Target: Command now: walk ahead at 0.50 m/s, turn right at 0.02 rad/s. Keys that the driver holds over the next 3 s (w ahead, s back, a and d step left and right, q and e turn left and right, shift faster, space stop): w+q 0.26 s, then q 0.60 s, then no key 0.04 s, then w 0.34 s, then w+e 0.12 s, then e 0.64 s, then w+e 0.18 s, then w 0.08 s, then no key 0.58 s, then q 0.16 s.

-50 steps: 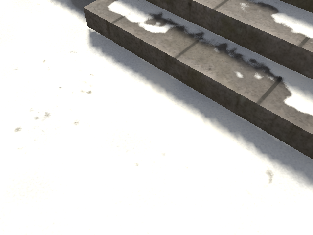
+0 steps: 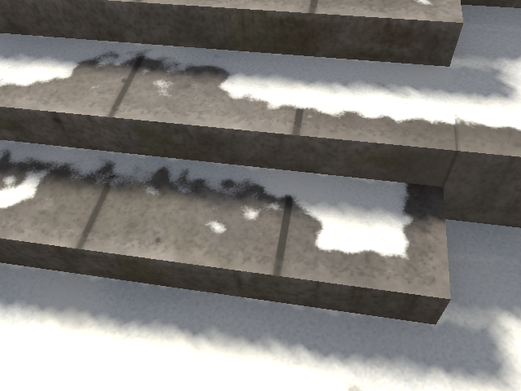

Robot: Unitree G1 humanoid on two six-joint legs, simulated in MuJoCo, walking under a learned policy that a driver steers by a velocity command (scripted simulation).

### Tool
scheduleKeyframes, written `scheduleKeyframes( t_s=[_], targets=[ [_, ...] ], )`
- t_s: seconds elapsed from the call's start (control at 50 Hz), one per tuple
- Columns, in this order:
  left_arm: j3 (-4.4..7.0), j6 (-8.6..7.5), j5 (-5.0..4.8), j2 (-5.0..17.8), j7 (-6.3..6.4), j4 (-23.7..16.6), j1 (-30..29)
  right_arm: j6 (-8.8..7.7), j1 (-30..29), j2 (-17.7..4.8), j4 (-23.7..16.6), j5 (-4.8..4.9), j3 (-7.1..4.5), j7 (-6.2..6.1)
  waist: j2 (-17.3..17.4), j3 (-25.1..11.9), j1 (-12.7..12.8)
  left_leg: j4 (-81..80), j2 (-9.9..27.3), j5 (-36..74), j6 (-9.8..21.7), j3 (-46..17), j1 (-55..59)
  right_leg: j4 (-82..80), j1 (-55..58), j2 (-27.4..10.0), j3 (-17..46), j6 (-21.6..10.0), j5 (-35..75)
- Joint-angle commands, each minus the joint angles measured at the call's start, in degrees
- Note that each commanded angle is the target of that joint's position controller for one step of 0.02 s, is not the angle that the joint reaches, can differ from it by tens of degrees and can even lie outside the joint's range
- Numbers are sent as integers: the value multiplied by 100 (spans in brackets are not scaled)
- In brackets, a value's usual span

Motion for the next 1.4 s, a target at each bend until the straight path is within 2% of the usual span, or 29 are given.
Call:
scheduleKeyframes(
  t_s=[0.02, 0.12, 0.26, 0.32, 0.36, 0.38, 0.4, 0.42, 0.46, 0.52, 0.58, 0.7, 0.82, 0.84, 0.9, 0.92, 0.94, 0.96, 0.98, 1.02, 1.06, 1.12, 1.2, 1.26, 1.3, 1.32, 1.34, 1.36, 1.4],
  targets=[
    [167, -230, -11, 750, -13, -130, 226, 94, 507, -454, -50, 29, -117, 84, -619, -389, -86, -360, 116, 598, 53, -29, -138, -1502, 415, -1625, 1099, -750, 1454],
    [135, -296, 1, 679, 19, 143, 561, 63, -344, -352, -199, 81, -114, 156, -538, 45, 217, -1383, -65, 1510, 102, -308, -949, -1870, 1083, -1698, 562, -597, 854],
    [89, -339, 27, 645, 168, 545, 844, -7, -1139, -212, -512, 10, -55, 271, -537, 325, 399, -2772, -294, 1566, 334, 268, -794, -1561, 1860, -1859, -219, -366, 2010],
    [113, -280, 33, 848, 247, 637, 714, -55, -661, -252, -466, -52, -81, 217, -681, -37, 152, -3151, -840, 929, 603, 751, 72, -129, 2076, -1781, -552, -141, 5127],
    [93, -233, -49, 917, 309, 626, 627, -185, 779, -555, -73, -188, -218, 122, -540, -942, -457, -3823, -1057, 1784, 918, 595, 1867, 2118, 1480, -1491, -787, 134, 4797],
    [15, -265, -76, 696, 324, 387, 692, -213, 1439, -1135, 0, -205, -372, 46, 141, -1642, -628, -3480, 244, 3686, 1259, -800, 3396, 3942, 134, -1119, -926, 334, 2059],
    [-48, -251, -268, 353, 287, 196, 1075, -148, 1292, -1685, -94, 12, -548, 1, 1597, -2604, -274, -3623, 1807, 6484, 2459, -3410, 4966, 6046, -1692, 79, -457, 573, -2487],
    [2, -191, -47, 707, 287, 291, 712, -83, 1252, -1469, -130, 286, -560, -15, 156, -2622, -433, -3597, 1462, 6891, 2314, -2676, 4708, 6087, -1860, -434, 415, 526, -1947],
    [-63, -184, -56, 520, 257, 185, 194, 20, 529, -827, -197, 262, -374, -70, -321, -1116, -140, -4114, 922, 5817, 1846, -1769, 3179, 5327, -2004, -811, 382, 556, -1375],
    [-68, 136, 116, 462, 243, 204, 336, 68, 213, -712, -246, 239, -303, -94, -125, -766, 196, -4470, 389, 5384, 1544, -1294, 2057, 4537, -1380, -830, 309, 712, -1192],
    [-64, 262, 70, 420, 258, 163, 328, 37, 250, -962, -227, 177, -384, -73, -20, -916, 237, -4453, 229, 5382, 1477, -1186, 1866, 4075, -1360, -751, 258, 809, -938],
    [-10, 392, 40, 533, 305, -81, -502, 219, 419, -1024, -250, 150, -431, -147, 249, -763, -62, -4583, 136, 2877, 1274, -1888, 1957, 3194, -1742, -748, 426, 885, -629],
    [-33, 320, -63, 568, 353, -226, -882, 342, 533, -1086, -276, 73, -481, -165, 400, -549, -217, -4297, 150, 2571, 1283, -2607, 2190, 2213, -1476, -488, 570, 766, -1058],
    [25, 110, -265, 635, 410, -416, -1362, 290, -168, -982, -651, 439, -447, -306, 387, -594, -161, -4401, 187, 2091, 1304, -3063, 2068, 1657, -1375, -418, 997, 912, -1085],
    [100, -92, -297, 811, 376, -138, -657, 355, -366, -1038, -718, 389, -430, -396, 505, -898, 156, -4018, -26, 2392, 1044, -2968, 2230, 53, -244, -421, 748, 945, -268],
    [-27, 13, -15, 597, 410, 2, -165, 358, 198, -1083, -435, 51, -431, -242, 342, -845, 155, -3679, -326, 2218, 721, -2558, 1772, -337, 554, -472, 534, 667, -158],
    [1, 42, 124, 814, 443, -57, -145, 314, 403, -620, -490, 53, -313, -181, -425, -908, 41, -3173, -754, 873, 436, -2129, 1243, -851, 997, -1373, 1483, 381, -423],
    [99, 129, 189, 1371, 427, -167, -412, 308, 425, -379, -653, 129, -241, -161, -1680, -707, -86, -2359, -1756, -1220, 251, -1005, 83, -1205, 1229, -2414, 3002, -326, -516],
    [150, 168, 158, 1271, 367, -67, -218, 307, 355, -814, -567, -43, -324, -169, -1434, -600, 99, -1267, -1466, -1543, 219, -823, -44, -1151, 947, -2708, 3335, -776, -729],
    [34, 147, 37, 817, 286, -33, -405, 268, 300, -751, -454, -73, -314, -88, -799, -191, -11, -890, -1184, -762, 151, -990, -38, -1328, 568, -2106, 2582, -530, -1671],
    [20, 66, 45, 775, 271, 88, -352, 226, 327, -649, -381, -96, -262, 37, -1138, -101, 25, -877, -1187, -307, 47, -818, -134, -1420, 775, -1680, 2025, -348, -1262],
    [82, -49, 8, 841, 203, 306, -4, 147, -55, -595, -424, -65, -198, 94, -1048, -174, 207, -1426, -1038, -153, -54, -465, -136, -1355, 1115, -1605, 1695, -422, -601],
    [169, -97, 10, 944, 139, 509, 278, 68, -642, -418, -541, -9, -72, 87, -1190, -180, 421, -2619, -791, -283, -39, 29, 426, -1299, 998, -1681, 1561, -515, -326],
    [207, -44, -32, 970, 95, 639, 382, -4, -489, -349, -463, 43, -42, 2, -1148, -131, 251, -3737, -935, 111, 150, 288, 1460, -1004, 482, -1636, 1460, -479, 315],
    [146, -45, -132, 747, 126, 637, 305, -125, 217, -383, -187, -20, -72, -138, -698, -424, -172, -4486, -863, 749, 272, 125, 3057, -256, -275, -1356, 1292, -235, 824],
    [49, -98, -165, 434, 127, 484, 53, -195, 856, -676, -60, -88, -150, -225, -119, -823, -538, -4776, -13, 251, 381, -746, 4004, 715, -907, -966, 966, -1, 281],
    [-102, -153, -214, -48, 115, 200, -92, -169, 1234, -1454, 2, -69, -327, -267, 1262, -964, -684, -5387, 1263, -645, 852, -2480, 4523, 1929, -2109, -191, 167, 228, -1431],
    [33, -80, -82, 571, 171, 245, -197, -119, 1276, -1341, 102, -52, -354, -246, 738, -534, -669, -5509, 1642, -815, 1210, -2802, 3818, 2897, -2358, -451, 299, 179, -2085],
    [78, 13, -60, 496, 150, 552, 184, -138, 598, -567, -29, -2, -122, -208, 251, 9, -210, -5433, 1179, 805, 1101, -1787, 3225, 3576, -2218, -705, 443, 162, -1588]
  ],
)
Next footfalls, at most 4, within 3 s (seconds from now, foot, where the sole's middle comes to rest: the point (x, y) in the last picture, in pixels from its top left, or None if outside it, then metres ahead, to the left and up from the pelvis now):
0.36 left None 0.35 0.15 -0.78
0.94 right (289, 389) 0.46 -0.01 -0.78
1.32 left None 0.40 0.22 -0.78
1.72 right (238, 333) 0.60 0.12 -0.78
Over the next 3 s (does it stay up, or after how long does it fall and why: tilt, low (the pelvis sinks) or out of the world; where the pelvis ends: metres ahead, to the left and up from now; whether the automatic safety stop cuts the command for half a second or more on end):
stays up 0.71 0.16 0.12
